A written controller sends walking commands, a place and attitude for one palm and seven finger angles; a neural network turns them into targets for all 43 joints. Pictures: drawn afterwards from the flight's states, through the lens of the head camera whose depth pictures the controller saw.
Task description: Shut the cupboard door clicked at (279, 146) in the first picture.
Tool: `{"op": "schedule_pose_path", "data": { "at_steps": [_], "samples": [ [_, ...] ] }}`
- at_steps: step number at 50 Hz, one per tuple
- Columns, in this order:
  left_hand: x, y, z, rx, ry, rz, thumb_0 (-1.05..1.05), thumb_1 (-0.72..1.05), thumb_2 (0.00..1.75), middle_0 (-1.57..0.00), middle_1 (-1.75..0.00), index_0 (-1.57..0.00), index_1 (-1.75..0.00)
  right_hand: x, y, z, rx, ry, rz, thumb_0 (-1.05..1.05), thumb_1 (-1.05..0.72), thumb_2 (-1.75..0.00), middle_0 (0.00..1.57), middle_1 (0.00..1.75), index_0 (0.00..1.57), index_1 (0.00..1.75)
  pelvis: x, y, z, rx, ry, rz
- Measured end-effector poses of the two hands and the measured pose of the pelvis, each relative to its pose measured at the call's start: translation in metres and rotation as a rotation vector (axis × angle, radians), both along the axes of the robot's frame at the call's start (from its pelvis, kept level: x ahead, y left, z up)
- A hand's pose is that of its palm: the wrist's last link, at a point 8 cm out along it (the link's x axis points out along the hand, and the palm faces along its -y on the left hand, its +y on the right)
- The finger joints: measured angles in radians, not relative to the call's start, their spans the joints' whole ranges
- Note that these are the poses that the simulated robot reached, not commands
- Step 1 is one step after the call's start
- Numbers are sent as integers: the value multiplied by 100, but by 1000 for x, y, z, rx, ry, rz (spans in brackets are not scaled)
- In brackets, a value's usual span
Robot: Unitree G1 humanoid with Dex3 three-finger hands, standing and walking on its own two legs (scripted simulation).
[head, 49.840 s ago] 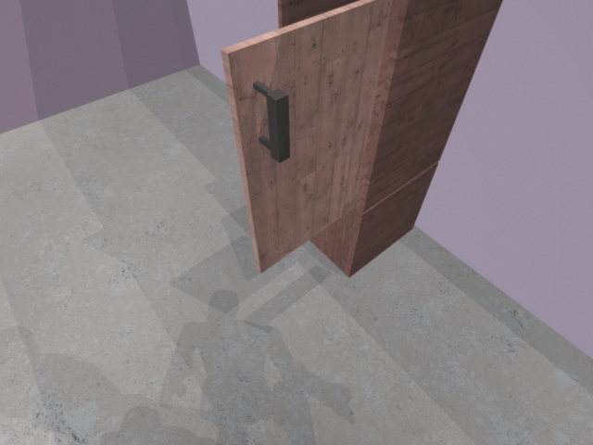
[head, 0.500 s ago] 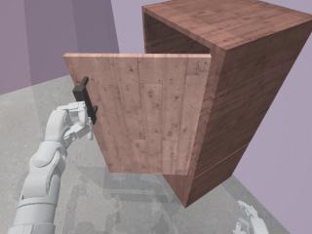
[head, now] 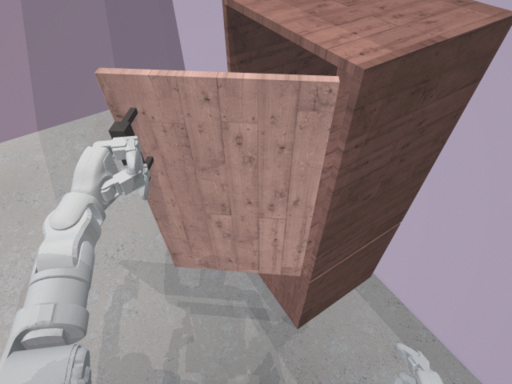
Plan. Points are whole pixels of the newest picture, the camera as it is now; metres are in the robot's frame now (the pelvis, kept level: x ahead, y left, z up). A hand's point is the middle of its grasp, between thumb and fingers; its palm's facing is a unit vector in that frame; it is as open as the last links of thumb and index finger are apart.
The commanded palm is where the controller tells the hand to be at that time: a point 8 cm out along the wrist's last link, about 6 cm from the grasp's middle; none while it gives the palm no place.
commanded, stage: push the door shut along its arc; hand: left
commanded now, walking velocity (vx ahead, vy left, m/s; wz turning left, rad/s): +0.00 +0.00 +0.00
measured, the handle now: (136, 147) +0.46 +0.22 +0.14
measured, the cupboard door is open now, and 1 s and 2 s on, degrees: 52 34 22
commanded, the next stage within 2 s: pull the fist back off the door in 1.40 s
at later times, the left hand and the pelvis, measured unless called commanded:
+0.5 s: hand (165, 148) +0.45 +0.17 +0.15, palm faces -0.22 -0.97 -0.02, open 3.1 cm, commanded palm +0.44 +0.21 +0.14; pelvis +0.00 +0.02 -0.01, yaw +0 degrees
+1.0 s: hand (204, 127) +0.51 +0.11 +0.15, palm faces -0.33 -0.94 +0.00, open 3.1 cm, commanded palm +0.51 +0.17 +0.14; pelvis +0.01 +0.01 -0.01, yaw -2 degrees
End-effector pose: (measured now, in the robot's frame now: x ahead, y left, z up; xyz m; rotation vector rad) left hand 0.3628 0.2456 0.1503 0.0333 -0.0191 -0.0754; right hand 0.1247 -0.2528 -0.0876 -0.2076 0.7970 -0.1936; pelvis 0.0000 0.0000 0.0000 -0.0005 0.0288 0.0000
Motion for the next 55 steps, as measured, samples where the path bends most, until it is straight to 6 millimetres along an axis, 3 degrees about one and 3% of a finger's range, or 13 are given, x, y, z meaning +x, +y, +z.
{"op": "schedule_pose_path", "data": {
  "at_steps": [15, 30, 45, 55],
  "samples": [
    [40, 1, 0, -5, 13, -79, 2, 90, 90, -133, -150, -131, -150, -32, -2, -11, -30, 104, -31, 1, -90, -90, 20, 30, 20, 30, -2, 9, -4, -10, 45, 12],
    [90, -31, -2, -22, 16, -173, 2, 90, 90, -130, -150, -130, -150, -65, 6, -21, -25, 198, -85, 1, -90, -90, 20, 30, 20, 30, 3, 20, -8, -10, 99, -5],
    [133, -74, -4, -31, 39, -263, 2, 90, 90, -130, -150, -130, -150, -107, -5, -28, -40, 329, -167, 1, -90, -90, 20, 30, 20, 30, 8, 18, -13, -9, 161, -20],
    [150, -80, -2, -11, 52, -277, 1, 90, 93, -130, -150, -130, -150, -125, -14, -32, -44, 403, -197, 1, -90, -90, 20, 30, 20, 30, 12, 8, -15, -8, 192, -19]
  ]
}}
